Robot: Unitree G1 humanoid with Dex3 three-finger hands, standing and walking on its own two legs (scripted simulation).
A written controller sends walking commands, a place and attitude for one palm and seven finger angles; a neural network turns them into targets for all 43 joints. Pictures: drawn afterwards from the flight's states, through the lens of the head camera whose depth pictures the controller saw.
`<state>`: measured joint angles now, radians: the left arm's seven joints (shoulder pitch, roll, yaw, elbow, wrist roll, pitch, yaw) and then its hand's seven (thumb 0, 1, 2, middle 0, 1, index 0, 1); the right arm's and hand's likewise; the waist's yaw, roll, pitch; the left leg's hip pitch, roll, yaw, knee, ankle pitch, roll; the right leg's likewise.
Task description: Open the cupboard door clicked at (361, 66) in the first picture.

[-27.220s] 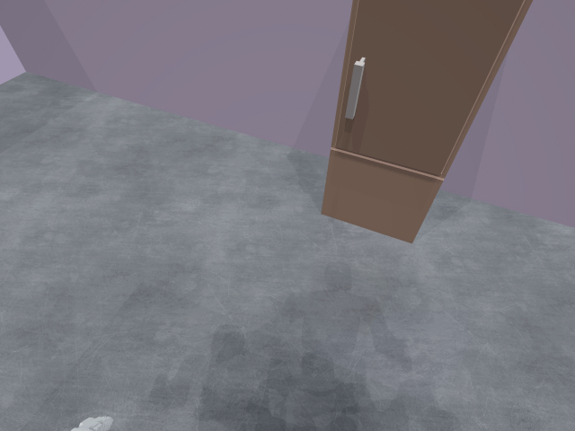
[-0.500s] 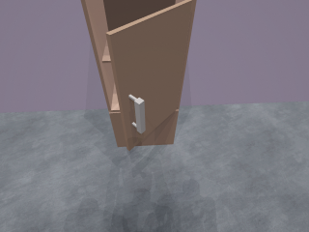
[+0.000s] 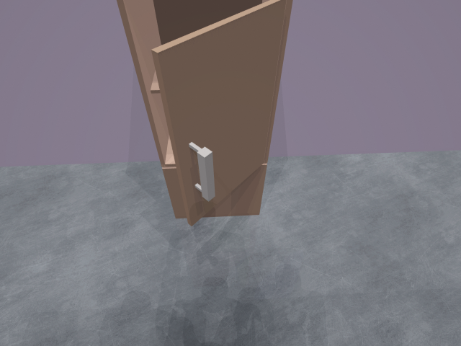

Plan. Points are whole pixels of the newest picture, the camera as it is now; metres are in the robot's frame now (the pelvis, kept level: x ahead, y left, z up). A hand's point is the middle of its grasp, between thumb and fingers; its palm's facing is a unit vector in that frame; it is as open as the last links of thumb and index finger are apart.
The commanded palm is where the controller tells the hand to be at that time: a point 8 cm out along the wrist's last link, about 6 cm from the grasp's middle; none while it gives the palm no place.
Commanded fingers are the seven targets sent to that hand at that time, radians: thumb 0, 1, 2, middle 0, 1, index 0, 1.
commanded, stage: walk to a spot facing it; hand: left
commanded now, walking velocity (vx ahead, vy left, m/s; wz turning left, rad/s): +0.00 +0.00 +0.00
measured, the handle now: (201, 172) +0.54 +0.12 -0.09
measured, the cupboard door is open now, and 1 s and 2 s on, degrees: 44 44 44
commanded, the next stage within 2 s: none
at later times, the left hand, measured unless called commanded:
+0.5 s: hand out of the picture +0.01 +0.18 -0.19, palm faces -0.05 -0.98 -0.20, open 7.4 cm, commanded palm none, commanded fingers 0.00 0.90 0.90 -0.20 -0.30 -0.20 -0.30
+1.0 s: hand out of the picture +0.12 +0.13 -0.17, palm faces -0.36 -0.90 -0.25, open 7.4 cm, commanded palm none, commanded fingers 0.00 0.90 0.90 -0.20 -0.30 -0.20 -0.30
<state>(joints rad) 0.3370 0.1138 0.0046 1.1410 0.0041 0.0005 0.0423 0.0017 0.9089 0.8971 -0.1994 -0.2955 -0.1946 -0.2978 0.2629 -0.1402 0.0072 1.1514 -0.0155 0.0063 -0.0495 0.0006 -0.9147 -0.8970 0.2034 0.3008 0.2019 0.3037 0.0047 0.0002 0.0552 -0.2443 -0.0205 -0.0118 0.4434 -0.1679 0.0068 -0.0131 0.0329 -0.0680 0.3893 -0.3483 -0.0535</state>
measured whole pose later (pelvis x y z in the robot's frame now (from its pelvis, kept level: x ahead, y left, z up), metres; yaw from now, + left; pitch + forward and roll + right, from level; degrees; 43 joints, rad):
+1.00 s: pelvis -0.02 -0.03 +0.00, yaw -25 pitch +1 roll +1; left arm 0.20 0.20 0.07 0.91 0.03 0.05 0.01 0.00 0.91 0.90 -0.20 -0.30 -0.20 -0.30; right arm 0.10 -0.23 -0.06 0.90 -0.01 0.05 -0.03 0.00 -0.91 -0.90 0.20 0.30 0.20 0.30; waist 0.02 0.00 0.10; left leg -0.43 0.02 0.02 0.92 -0.44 -0.05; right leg -0.28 0.06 0.10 0.53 -0.27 -0.04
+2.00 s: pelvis +0.03 -0.09 +0.01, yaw -61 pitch +1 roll -1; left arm 0.16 0.23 0.09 0.93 0.04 0.05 -0.07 0.01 0.91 0.90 -0.20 -0.30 -0.19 -0.30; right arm 0.41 -0.16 0.00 0.96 -0.03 -0.06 -0.03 0.00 -0.91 -0.90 0.21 0.30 0.20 0.30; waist -0.01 -0.03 0.06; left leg -0.08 0.09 0.21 0.38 -0.31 -0.01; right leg -0.64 -0.06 -0.04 1.12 -0.22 0.01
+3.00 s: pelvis +0.13 -0.52 +0.01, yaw -79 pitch +1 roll +1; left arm 0.21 0.18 0.07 1.02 0.03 0.00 -0.03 0.01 0.92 0.90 -0.20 -0.30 -0.19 -0.30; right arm 0.35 -0.18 -0.04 1.07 -0.02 -0.06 -0.02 -0.01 -0.94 -0.90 0.20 0.30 0.20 0.30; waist 0.01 -0.02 0.06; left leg -0.12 0.04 0.19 0.36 -0.26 0.01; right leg -0.59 -0.11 -0.04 0.94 -0.18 -0.01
